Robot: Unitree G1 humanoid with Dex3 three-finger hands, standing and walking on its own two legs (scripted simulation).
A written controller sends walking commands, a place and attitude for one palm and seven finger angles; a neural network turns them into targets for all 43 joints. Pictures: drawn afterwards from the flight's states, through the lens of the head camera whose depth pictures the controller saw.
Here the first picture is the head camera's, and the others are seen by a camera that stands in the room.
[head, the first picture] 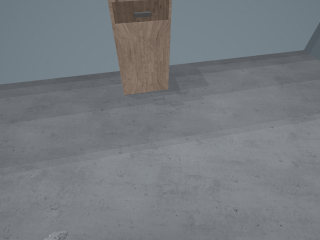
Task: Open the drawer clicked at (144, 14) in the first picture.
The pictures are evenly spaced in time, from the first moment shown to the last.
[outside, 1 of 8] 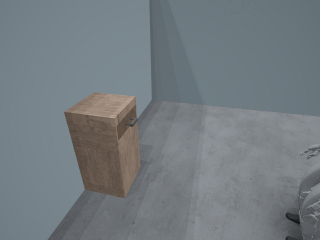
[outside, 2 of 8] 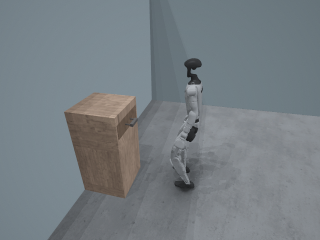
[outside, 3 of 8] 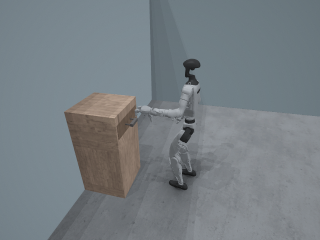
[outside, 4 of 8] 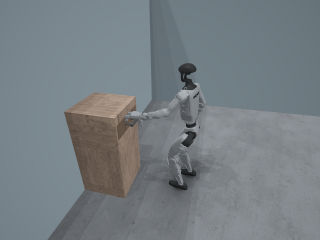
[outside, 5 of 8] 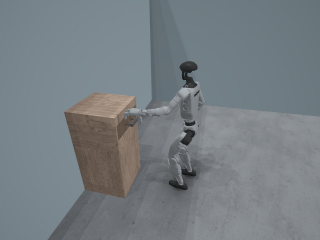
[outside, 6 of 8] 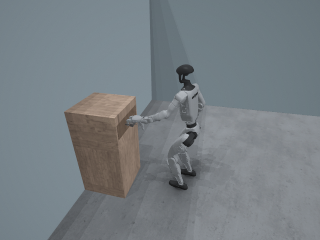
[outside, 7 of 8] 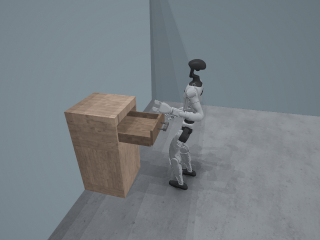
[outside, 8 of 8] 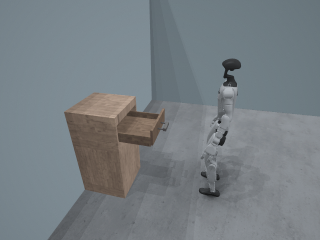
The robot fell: no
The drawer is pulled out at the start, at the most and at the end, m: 0.00 0.30 0.30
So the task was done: yes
